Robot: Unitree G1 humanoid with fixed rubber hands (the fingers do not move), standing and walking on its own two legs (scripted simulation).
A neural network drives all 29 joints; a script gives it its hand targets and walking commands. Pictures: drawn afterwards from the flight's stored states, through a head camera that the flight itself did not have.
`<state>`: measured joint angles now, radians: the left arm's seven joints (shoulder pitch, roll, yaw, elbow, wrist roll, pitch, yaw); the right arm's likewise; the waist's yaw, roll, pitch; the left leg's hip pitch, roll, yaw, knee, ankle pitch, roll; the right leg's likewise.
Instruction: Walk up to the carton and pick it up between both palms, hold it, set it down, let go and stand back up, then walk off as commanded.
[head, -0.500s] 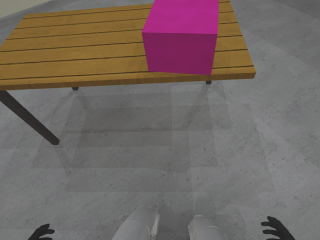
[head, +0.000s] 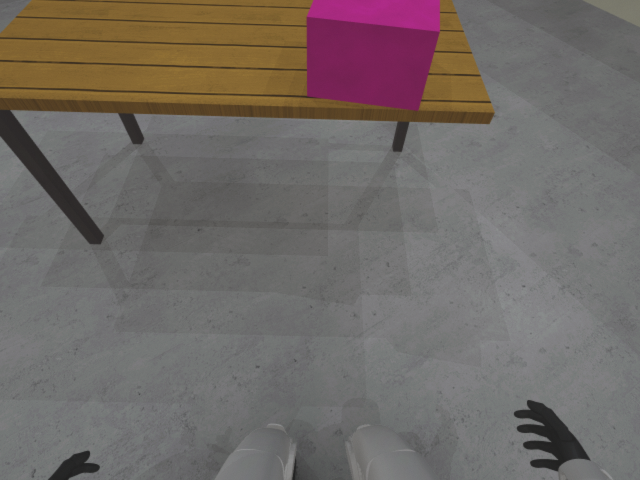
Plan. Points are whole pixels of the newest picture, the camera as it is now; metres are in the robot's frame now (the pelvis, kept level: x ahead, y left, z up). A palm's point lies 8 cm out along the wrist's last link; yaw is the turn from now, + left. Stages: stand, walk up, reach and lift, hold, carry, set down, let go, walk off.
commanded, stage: walk off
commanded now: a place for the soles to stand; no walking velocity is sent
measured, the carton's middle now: (372, 38) +1.00 -0.09 -0.01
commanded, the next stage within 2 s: stand in 1.26 s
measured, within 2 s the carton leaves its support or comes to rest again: neither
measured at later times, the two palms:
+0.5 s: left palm out of the picture -0.08 +0.34 -0.08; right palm out of the picture -0.04 -0.29 -0.10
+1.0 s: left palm out of the picture -0.12 +0.33 -0.07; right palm out of the picture -0.06 -0.30 -0.08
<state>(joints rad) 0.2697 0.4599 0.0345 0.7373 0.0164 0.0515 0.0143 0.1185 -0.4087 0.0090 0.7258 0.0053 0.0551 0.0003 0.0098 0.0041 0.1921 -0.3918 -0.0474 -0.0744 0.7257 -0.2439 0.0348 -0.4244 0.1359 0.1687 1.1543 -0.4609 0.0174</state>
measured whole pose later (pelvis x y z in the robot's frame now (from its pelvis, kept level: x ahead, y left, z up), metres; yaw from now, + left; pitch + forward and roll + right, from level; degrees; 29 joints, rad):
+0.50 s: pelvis -0.15 +0.01 +0.00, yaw +1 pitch -7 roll +0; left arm 0.26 0.44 0.03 0.75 0.02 0.03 0.01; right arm 0.22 -0.42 0.01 0.73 0.01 0.04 0.00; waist 0.01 0.03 0.20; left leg -0.23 -0.08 -0.08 0.74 -0.40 0.03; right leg -0.44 0.04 0.19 0.77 -0.34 0.01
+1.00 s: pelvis -0.17 +0.00 +0.01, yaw +0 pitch -4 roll +0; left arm 0.35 0.45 0.03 0.75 0.02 -0.04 0.00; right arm 0.22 -0.42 0.01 0.73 0.01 0.00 0.00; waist 0.01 0.02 0.11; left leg -0.26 -0.04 -0.07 0.64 -0.34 0.03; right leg -0.26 0.03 0.15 0.66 -0.33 0.02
